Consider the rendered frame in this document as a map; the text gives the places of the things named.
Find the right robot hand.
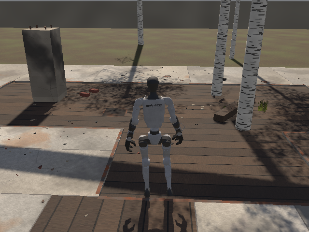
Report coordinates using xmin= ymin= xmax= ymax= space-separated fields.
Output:
xmin=172 ymin=134 xmax=183 ymax=145

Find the humanoid robot head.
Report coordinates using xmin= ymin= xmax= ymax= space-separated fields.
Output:
xmin=145 ymin=76 xmax=162 ymax=100

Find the robot right forearm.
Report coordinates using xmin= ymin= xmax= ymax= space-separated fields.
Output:
xmin=173 ymin=116 xmax=182 ymax=136

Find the left robot hand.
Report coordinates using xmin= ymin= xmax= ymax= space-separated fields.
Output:
xmin=125 ymin=140 xmax=136 ymax=152

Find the left robot upper arm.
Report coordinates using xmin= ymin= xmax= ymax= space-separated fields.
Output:
xmin=131 ymin=98 xmax=143 ymax=125

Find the robot left forearm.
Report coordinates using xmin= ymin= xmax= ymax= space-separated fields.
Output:
xmin=126 ymin=118 xmax=136 ymax=141

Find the right robot upper arm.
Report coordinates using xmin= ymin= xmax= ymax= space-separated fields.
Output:
xmin=163 ymin=97 xmax=177 ymax=123

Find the robot left thigh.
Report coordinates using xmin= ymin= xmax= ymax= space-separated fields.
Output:
xmin=139 ymin=135 xmax=150 ymax=167

